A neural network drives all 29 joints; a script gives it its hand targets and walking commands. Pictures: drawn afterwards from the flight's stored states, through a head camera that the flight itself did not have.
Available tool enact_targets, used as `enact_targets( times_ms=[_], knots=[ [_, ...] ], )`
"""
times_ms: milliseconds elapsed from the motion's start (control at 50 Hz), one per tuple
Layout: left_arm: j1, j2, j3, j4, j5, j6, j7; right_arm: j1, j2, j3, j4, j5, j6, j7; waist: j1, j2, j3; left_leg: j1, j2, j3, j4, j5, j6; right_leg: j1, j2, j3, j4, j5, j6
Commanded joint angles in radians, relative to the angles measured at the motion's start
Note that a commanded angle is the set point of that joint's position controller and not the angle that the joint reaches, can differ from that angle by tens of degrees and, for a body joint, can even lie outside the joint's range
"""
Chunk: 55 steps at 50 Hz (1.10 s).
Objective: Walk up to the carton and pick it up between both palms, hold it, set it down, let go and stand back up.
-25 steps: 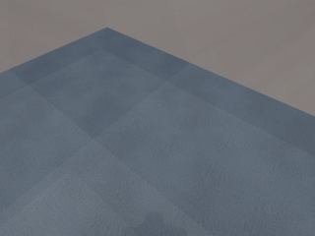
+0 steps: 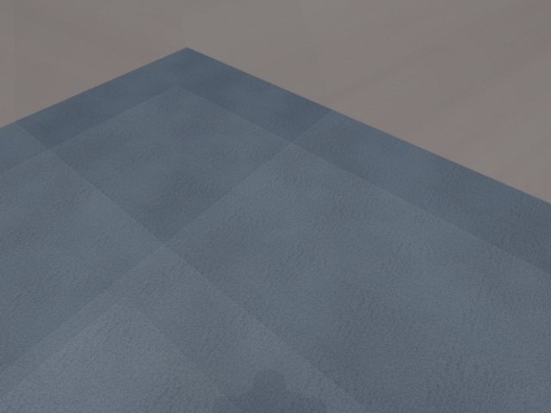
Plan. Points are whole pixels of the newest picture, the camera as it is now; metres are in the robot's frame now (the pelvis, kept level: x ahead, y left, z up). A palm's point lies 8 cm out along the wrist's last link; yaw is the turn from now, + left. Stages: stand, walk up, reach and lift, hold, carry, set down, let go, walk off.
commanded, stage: stand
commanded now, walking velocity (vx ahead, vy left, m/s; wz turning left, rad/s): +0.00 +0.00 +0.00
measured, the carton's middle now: out of the picture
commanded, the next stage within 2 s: none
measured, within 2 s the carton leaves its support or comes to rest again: neither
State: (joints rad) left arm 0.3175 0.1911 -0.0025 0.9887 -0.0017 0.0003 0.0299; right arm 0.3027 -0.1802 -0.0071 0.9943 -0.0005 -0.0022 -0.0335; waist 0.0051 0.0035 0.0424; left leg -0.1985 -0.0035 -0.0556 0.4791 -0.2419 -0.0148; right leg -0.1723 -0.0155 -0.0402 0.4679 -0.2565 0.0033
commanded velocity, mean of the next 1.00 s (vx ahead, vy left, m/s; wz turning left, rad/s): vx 0.00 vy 0.00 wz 0.00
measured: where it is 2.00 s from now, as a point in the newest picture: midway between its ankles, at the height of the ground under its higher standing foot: outside the picture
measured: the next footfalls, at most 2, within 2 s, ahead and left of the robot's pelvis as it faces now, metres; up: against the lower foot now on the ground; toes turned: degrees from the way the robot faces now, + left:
none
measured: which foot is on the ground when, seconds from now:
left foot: down 0.00-1.00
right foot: down 0.00-1.00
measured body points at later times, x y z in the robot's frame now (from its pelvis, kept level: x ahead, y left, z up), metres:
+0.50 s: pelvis +0.00 +0.00 +0.00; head +0.01 +0.00 +0.45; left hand +0.01 +0.23 -0.15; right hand +0.02 -0.23 -0.15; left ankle +0.01 +0.13 -0.74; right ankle +0.00 -0.12 -0.74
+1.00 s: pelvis +0.01 +0.00 +0.00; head +0.01 +0.00 +0.45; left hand +0.01 +0.23 -0.15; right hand +0.02 -0.23 -0.15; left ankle +0.01 +0.13 -0.74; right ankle +0.00 -0.12 -0.74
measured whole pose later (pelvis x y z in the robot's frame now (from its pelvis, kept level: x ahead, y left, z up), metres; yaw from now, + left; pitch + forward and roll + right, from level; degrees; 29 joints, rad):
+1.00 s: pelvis +0.01 +0.00 +0.00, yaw +0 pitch -2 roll +0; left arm 0.31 0.17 -0.01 1.05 0.00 0.00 0.04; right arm 0.29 -0.16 0.00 1.06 0.00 -0.01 -0.04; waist 0.01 0.00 0.05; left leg -0.18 0.00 -0.05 0.45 -0.24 -0.01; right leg -0.15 -0.02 -0.03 0.44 -0.25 0.01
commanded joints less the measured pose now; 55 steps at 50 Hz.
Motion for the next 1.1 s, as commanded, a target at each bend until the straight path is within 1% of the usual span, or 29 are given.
enact_targets(
  times_ms=[0, 1080],
  knots=[
    [0.061, 0.135, 0.032, -0.041, 0.000, -0.016, 0.009, 0.052, -0.137, -0.027, -0.043, 0.000, -0.018, -0.009, 0.000, 0.004, 0.039, -0.045, 0.080, -0.070, -0.112, 0.094, 0.022, -0.022, -0.086, 0.095, -0.118, 0.066, -0.019],
    [0.071, 0.099, 0.022, 0.037, -0.001, -0.017, 0.019, 0.059, -0.103, -0.015, 0.035, 0.001, -0.018, -0.019, 0.000, 0.002, 0.049, -0.023, 0.086, -0.054, -0.129, 0.127, 0.017, -0.005, -0.088, 0.090, -0.128, 0.107, -0.011]
  ],
)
